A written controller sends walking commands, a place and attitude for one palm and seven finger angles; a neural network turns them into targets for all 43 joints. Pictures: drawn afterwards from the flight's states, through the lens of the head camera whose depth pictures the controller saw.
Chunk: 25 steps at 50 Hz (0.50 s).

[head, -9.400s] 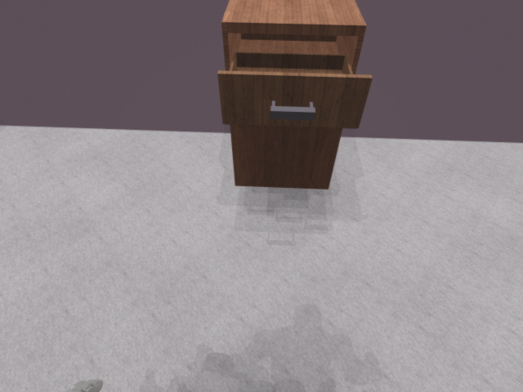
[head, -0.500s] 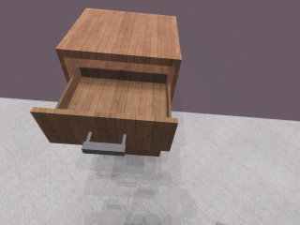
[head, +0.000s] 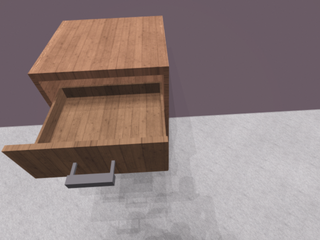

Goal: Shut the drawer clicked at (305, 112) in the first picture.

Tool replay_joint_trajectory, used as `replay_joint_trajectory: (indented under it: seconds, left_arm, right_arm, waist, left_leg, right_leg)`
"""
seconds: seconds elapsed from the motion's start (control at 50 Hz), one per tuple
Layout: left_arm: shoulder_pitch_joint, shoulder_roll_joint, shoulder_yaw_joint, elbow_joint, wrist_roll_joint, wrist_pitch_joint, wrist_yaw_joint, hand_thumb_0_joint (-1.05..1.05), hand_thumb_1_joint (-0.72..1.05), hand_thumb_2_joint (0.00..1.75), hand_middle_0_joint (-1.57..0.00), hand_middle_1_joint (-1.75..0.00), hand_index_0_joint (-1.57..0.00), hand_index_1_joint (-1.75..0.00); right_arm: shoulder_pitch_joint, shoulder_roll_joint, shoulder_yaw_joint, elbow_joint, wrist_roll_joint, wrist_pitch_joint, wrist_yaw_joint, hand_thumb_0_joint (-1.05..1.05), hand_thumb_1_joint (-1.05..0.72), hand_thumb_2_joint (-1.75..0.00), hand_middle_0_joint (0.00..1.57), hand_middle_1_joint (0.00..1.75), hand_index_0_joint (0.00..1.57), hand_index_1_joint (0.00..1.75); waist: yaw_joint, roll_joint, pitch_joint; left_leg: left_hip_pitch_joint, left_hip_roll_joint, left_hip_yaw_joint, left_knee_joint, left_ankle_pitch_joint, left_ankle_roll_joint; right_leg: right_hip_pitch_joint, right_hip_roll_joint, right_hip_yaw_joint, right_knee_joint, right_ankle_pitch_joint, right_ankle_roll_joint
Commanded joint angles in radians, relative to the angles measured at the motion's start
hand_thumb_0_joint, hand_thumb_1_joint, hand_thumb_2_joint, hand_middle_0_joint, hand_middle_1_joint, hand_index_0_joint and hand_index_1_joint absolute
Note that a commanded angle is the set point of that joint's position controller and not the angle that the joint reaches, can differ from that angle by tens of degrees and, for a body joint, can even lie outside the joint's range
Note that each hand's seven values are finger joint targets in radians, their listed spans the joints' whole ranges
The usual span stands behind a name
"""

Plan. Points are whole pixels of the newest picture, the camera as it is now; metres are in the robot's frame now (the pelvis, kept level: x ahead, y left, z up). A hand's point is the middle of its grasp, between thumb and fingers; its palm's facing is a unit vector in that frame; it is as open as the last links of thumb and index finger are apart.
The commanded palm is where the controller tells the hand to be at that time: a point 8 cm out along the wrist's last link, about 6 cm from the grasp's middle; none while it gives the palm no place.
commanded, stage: come to a stop and stand still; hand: left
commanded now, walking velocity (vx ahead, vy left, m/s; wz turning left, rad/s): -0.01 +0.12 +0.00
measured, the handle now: (92, 172) +0.31 +0.22 -0.06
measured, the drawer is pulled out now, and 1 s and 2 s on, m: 0.30 0.30 0.29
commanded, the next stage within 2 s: look again from close up in 0.50 s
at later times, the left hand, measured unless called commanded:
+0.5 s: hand out of the picture -0.02 +0.18 -0.17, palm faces +0.03 -0.98 -0.21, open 7.3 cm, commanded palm none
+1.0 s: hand out of the picture +0.03 +0.18 -0.16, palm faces +0.01 -0.97 -0.23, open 7.3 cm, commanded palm none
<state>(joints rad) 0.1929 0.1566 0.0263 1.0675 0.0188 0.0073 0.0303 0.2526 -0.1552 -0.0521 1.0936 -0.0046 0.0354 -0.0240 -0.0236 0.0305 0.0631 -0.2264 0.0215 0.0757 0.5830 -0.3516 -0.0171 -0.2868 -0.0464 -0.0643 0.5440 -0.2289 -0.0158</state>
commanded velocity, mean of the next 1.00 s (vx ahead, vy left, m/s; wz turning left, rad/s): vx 0.00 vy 0.01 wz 0.00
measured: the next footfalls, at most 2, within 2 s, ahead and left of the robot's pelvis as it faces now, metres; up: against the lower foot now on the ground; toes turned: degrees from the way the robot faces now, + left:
none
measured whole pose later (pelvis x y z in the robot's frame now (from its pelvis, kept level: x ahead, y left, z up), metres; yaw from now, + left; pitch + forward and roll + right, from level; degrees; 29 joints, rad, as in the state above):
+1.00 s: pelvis +0.01 +0.00 +0.00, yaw -1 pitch -1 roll +1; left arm 0.27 0.15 0.00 1.08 0.01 -0.01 0.03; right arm 0.32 -0.15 0.02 1.09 -0.01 -0.03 -0.02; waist -0.01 0.03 0.03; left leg -0.11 0.02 0.07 0.45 -0.31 -0.01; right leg -0.26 -0.04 -0.05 0.51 -0.23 -0.01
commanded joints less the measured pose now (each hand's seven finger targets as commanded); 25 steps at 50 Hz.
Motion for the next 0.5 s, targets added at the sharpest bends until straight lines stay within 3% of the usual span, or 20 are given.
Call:
replay_joint_trajectory:
  seconds: [0.0,0.02,0.08,0.1,0.12,0.18,0.28,0.4,0.42,0.44,0.46,0.48]
  left_arm:
    - [0.002,0.170,0.044,-0.051,-0.001,-0.006,0.015,0.00,0.90,0.90,-0.20,-0.30,-0.20,-0.30]
    - [-0.002,0.163,0.046,-0.050,-0.003,-0.003,0.015,0.00,0.90,0.90,-0.20,-0.30,-0.20,-0.30]
    - [-0.006,0.119,0.038,-0.052,-0.005,0.001,0.010,0.00,0.90,0.90,-0.20,-0.30,-0.20,-0.30]
    - [-0.011,0.107,0.035,-0.051,-0.004,0.007,0.010,0.00,0.90,0.90,-0.20,-0.30,-0.20,-0.30]
    - [-0.003,0.096,0.033,-0.047,-0.004,0.008,0.010,0.00,0.90,0.90,-0.20,-0.30,-0.20,-0.30]
    - [0.045,0.084,0.026,-0.022,-0.002,0.004,0.007,0.00,0.90,0.90,-0.20,-0.30,-0.20,-0.30]
    - [0.075,0.087,0.020,-0.001,-0.002,-0.005,0.006,0.00,0.90,0.90,-0.20,-0.30,-0.20,-0.30]
    - [0.115,0.074,0.011,0.018,-0.002,-0.014,0.005,0.00,0.90,0.90,-0.20,-0.30,-0.20,-0.30]
    - [0.211,0.104,-0.007,0.046,0.000,-0.029,0.044,0.00,0.90,0.90,-0.20,-0.30,-0.20,-0.30]
    - [0.168,0.142,0.002,0.004,-0.001,-0.042,0.033,0.00,0.90,0.90,-0.20,-0.30,-0.20,-0.30]
    - [0.144,0.147,0.000,-0.013,-0.001,-0.044,0.024,0.00,0.90,0.90,-0.20,-0.30,-0.20,-0.30]
    - [0.119,0.140,0.002,-0.025,0.001,-0.038,0.016,0.00,0.90,0.90,-0.20,-0.30,-0.20,-0.30]
  right_arm:
    - [0.112,-0.045,-0.007,-0.011,-0.003,-0.010,-0.006,0.00,-0.90,-0.90,0.20,0.30,0.20,0.30]
    - [0.120,-0.044,-0.005,-0.006,-0.005,-0.013,-0.006,0.00,-0.90,-0.90,0.20,0.30,0.20,0.30]
    - [0.131,-0.058,0.001,0.000,-0.010,-0.028,-0.006,0.00,-0.90,-0.90,0.20,0.30,0.20,0.30]
    - [0.112,-0.064,0.004,-0.001,-0.012,-0.039,-0.003,0.00,-0.90,-0.90,0.20,0.30,0.20,0.30]
    - [0.084,-0.067,0.008,-0.007,-0.010,-0.044,-0.004,0.00,-0.90,-0.90,0.20,0.30,0.20,0.30]
    - [0.062,-0.075,0.007,-0.013,-0.008,-0.050,-0.007,0.00,-0.90,-0.90,0.20,0.30,0.20,0.30]
    - [0.105,-0.052,0.011,0.003,-0.008,-0.044,-0.004,0.00,-0.90,-0.90,0.20,0.30,0.20,0.30]
    - [0.140,-0.040,0.016,0.012,-0.007,-0.045,-0.005,0.00,-0.90,-0.90,0.20,0.30,0.20,0.30]
    - [0.011,-0.110,0.017,-0.066,-0.004,-0.060,0.006,0.00,-0.90,-0.90,0.20,0.30,0.20,0.30]
    - [0.076,-0.051,0.024,-0.092,-0.009,-0.054,0.010,0.00,-0.90,-0.90,0.20,0.30,0.20,0.30]
    - [0.116,-0.049,0.028,-0.086,-0.010,-0.058,0.011,0.00,-0.90,-0.90,0.20,0.30,0.20,0.30]
    - [0.145,-0.055,0.027,-0.085,-0.017,-0.058,0.010,0.00,-0.90,-0.90,0.20,0.30,0.20,0.30]
  waist:
    - [0.011,-0.198,-0.079]
    - [0.012,-0.193,-0.070]
    - [0.027,-0.086,-0.048]
    - [0.036,0.020,-0.025]
    - [0.049,0.053,-0.020]
    - [0.066,0.038,-0.032]
    - [0.046,-0.014,0.012]
    - [0.029,-0.050,0.035]
    - [0.069,0.016,0.042]
    - [0.019,0.034,-0.088]
    - [0.003,0.031,-0.096]
    - [-0.007,0.065,-0.104]
  left_leg:
    - [0.022,0.018,-0.048,-0.028,0.007,-0.005]
    - [0.053,0.023,-0.050,-0.086,0.062,-0.003]
    - [0.051,0.075,-0.104,-0.207,0.149,0.024]
    - [-0.015,0.099,-0.143,-0.261,0.163,0.039]
    - [-0.060,0.121,-0.160,-0.301,0.162,0.049]
    - [-0.075,0.117,-0.152,-0.326,0.102,0.053]
    - [-0.058,0.079,-0.122,-0.317,0.000,0.039]
    - [-0.018,0.067,-0.099,-0.303,0.009,0.036]
    - [-0.068,0.097,-0.032,-0.114,0.100,0.012]
    - [-0.041,0.029,-0.058,-0.117,0.006,0.011]
    - [-0.005,0.037,-0.065,-0.137,0.016,0.020]
    - [0.010,0.053,-0.078,-0.163,0.020,0.032]
  right_leg:
    - [0.028,-0.239,0.229,-0.199,0.242,-0.129]
    - [0.002,-0.218,0.217,-0.192,0.177,-0.108]
    - [-0.005,-0.096,0.141,-0.165,-0.013,-0.035]
    - [0.026,-0.064,0.100,-0.119,0.007,-0.011]
    - [0.077,-0.042,0.071,-0.086,0.039,0.002]
    - [0.126,-0.037,0.062,-0.093,0.060,0.007]
    - [0.083,-0.053,0.104,-0.178,-0.004,0.000]
    - [0.030,-0.056,0.126,-0.226,-0.053,0.002]
    - [0.064,-0.096,0.107,-0.133,0.158,-0.002]
    - [0.067,-0.127,0.186,-0.161,-0.051,-0.037]
    - [0.006,-0.115,0.181,-0.155,-0.174,-0.050]
    - [-0.019,-0.088,0.149,-0.136,-0.177,-0.048]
